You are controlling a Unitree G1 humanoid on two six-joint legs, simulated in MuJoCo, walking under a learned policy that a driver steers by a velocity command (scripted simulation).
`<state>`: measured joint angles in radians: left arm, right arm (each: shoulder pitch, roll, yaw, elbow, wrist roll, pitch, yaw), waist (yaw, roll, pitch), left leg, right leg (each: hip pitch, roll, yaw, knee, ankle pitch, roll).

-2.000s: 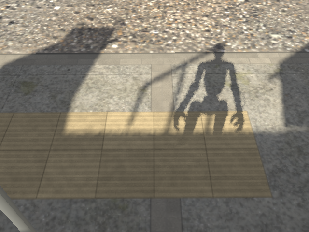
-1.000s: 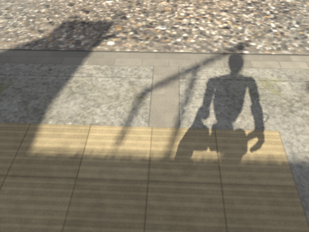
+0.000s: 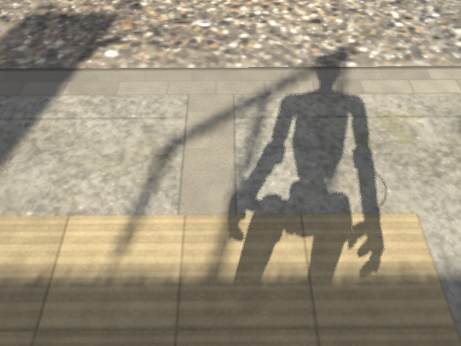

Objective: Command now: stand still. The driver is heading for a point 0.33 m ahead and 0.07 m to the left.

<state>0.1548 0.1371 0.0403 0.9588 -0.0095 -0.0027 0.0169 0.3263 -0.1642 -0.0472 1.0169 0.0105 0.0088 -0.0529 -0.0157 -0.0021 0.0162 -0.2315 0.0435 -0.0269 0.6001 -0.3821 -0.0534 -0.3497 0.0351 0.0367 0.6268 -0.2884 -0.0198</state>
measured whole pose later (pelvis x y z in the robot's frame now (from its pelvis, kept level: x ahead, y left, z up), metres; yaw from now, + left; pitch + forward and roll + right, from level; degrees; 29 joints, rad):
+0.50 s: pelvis +0.06 +0.05 -0.01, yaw +0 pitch +2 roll +0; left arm 0.30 0.20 0.07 1.00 -0.04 -0.04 0.03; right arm 0.38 -0.15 -0.07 1.01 0.01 -0.10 -0.01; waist -0.02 -0.04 -0.02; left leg -0.28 -0.02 0.04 0.68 -0.40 0.06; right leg -0.41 0.00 0.07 0.95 -0.45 -0.02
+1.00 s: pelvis +0.22 +0.05 +0.00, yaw +1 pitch +2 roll -1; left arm 0.02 0.19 0.03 0.93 0.01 -0.04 -0.01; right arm 0.31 -0.19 -0.05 1.04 0.01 -0.03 -0.02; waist -0.03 0.01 0.04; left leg -0.37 0.01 -0.04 1.06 -0.54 -0.03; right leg -0.41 0.06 -0.04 0.45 -0.07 -0.08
